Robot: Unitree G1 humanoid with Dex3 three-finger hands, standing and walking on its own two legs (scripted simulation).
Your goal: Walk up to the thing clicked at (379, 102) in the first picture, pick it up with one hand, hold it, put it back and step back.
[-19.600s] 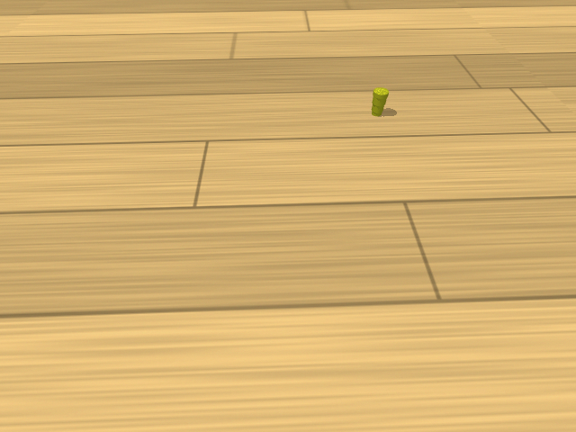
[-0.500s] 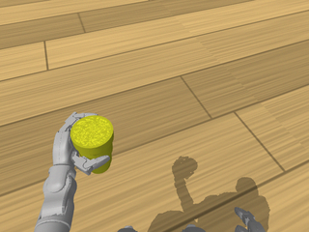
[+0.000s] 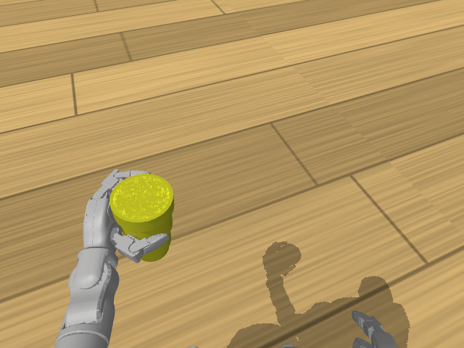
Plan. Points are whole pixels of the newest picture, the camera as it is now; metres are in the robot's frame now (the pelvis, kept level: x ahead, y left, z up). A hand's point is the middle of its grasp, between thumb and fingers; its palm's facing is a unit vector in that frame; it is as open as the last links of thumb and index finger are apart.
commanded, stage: hold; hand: left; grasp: from the side
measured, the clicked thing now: (148, 224) +0.33 +0.16 +0.03
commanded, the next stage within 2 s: none
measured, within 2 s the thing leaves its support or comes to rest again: neither
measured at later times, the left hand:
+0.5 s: hand (139, 214) +0.33 +0.17 +0.06, palm faces +0.09 -1.00 +0.00, open 12.1 cm
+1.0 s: hand (138, 214) +0.33 +0.17 +0.06, palm faces +0.09 -1.00 +0.01, open 12.1 cm
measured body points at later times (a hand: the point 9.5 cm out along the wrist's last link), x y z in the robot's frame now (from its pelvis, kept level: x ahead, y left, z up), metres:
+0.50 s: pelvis +0.00 +0.00 +0.00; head +0.04 +0.01 +0.45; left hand +0.32 +0.22 +0.07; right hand +0.14 -0.24 -0.10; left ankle +0.01 +0.12 -0.70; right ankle +0.03 -0.13 -0.70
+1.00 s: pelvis +0.00 +0.00 +0.00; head +0.04 +0.01 +0.45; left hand +0.32 +0.23 +0.06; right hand +0.14 -0.24 -0.10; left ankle +0.01 +0.12 -0.70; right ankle +0.03 -0.13 -0.70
